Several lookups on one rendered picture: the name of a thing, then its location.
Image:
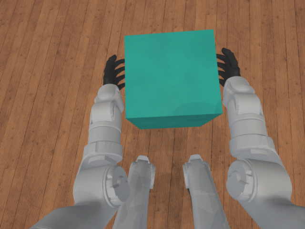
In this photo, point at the robot right upper arm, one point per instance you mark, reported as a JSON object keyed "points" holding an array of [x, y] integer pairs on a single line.
{"points": [[264, 190]]}

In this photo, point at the robot left upper arm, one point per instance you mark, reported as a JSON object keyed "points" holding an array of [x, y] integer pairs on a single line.
{"points": [[98, 193]]}

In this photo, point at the carton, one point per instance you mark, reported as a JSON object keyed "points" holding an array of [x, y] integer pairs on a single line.
{"points": [[171, 79]]}

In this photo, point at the robot right forearm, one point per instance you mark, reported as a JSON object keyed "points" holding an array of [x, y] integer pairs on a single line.
{"points": [[249, 138]]}

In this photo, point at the robot left shin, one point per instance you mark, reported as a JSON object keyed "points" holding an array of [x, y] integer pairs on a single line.
{"points": [[141, 157]]}

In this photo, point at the robot right hand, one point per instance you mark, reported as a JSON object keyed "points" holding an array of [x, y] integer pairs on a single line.
{"points": [[230, 66]]}

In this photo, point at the robot left hand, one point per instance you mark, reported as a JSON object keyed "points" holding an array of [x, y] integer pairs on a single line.
{"points": [[110, 73]]}

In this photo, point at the robot left forearm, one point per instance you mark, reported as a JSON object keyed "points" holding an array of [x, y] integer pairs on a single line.
{"points": [[104, 141]]}

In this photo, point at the right robot thigh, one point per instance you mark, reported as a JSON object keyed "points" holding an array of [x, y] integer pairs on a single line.
{"points": [[208, 212]]}

